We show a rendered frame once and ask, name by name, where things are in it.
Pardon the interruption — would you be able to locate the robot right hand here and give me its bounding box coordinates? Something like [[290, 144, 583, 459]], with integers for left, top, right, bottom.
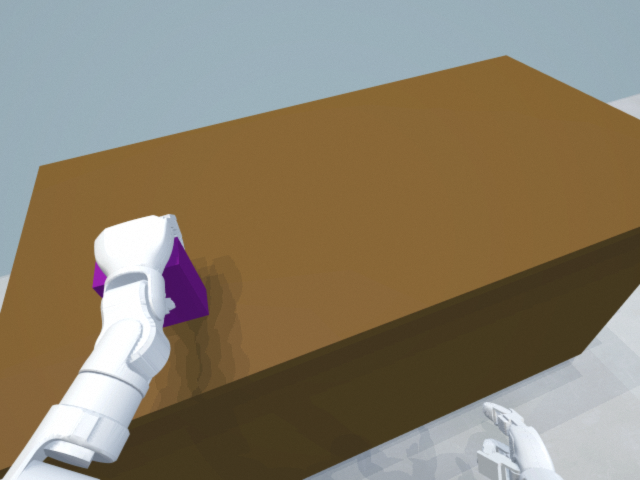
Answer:
[[477, 402, 556, 480]]

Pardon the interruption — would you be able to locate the table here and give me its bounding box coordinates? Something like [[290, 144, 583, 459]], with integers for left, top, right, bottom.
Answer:
[[0, 55, 640, 480]]

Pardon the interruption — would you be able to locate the sponge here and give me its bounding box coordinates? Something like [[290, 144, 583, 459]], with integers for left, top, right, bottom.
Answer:
[[92, 237, 209, 327]]

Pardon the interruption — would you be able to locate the left robot upper arm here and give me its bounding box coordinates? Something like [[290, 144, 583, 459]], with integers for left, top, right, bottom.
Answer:
[[17, 460, 100, 480]]

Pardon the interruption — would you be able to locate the robot left hand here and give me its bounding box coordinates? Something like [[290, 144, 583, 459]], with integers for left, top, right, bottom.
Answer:
[[94, 214, 185, 315]]

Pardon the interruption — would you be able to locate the robot left forearm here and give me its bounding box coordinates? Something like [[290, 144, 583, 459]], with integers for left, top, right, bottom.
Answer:
[[2, 266, 170, 480]]

